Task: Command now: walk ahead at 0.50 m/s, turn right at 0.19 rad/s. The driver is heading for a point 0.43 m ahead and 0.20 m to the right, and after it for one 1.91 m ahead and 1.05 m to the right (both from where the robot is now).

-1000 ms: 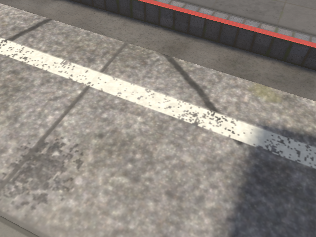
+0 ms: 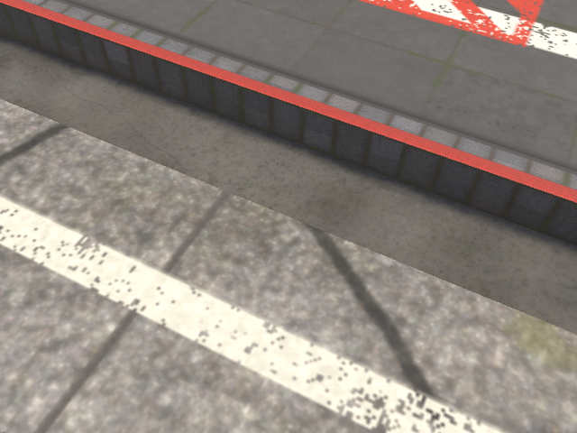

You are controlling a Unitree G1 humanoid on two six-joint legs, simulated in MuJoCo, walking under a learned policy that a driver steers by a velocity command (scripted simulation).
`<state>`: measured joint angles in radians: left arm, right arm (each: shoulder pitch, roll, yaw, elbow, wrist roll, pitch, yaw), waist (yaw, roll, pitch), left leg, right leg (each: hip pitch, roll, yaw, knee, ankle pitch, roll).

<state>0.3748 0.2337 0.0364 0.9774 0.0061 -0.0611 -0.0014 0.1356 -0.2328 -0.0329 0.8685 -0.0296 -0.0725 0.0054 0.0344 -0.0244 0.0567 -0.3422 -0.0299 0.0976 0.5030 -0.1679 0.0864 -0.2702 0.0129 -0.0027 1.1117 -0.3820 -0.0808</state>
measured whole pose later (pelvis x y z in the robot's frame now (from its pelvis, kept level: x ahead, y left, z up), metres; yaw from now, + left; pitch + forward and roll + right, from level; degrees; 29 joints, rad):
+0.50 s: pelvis +0.26 -0.05 -0.02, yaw -15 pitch +0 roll +0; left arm 0.08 0.23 0.06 0.83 0.03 -0.03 -0.03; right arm 0.38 -0.21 -0.04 0.99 -0.02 -0.06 -0.02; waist -0.02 0.01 0.06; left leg -0.11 0.06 0.18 0.98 -0.44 0.01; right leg -0.44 0.07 -0.12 0.62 -0.20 -0.17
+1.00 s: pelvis +0.51 -0.10 -0.01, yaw -34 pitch +1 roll -1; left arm 0.37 0.29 0.08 0.86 -0.01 -0.01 0.02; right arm 0.05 -0.25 -0.01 0.73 -0.02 -0.07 -0.02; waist 0.09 0.00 0.09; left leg -0.46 -0.01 0.01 0.56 -0.09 0.03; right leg -0.21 0.17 0.15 0.91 -0.56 -0.07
